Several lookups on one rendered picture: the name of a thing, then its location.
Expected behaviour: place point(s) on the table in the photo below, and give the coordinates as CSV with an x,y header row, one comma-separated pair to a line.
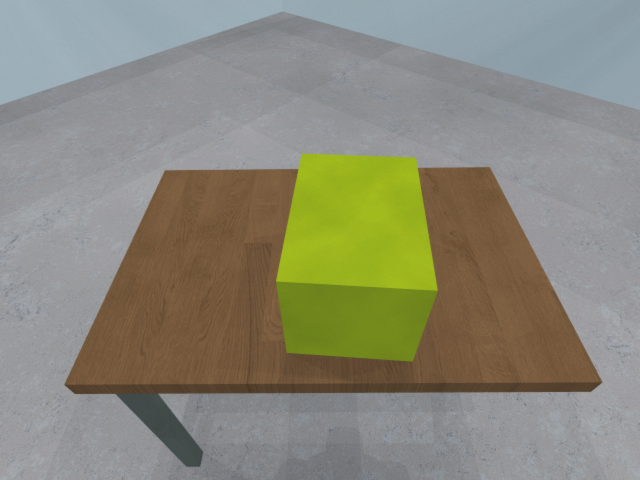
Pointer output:
x,y
194,307

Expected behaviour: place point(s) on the carton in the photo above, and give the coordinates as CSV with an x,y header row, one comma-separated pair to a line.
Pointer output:
x,y
356,276

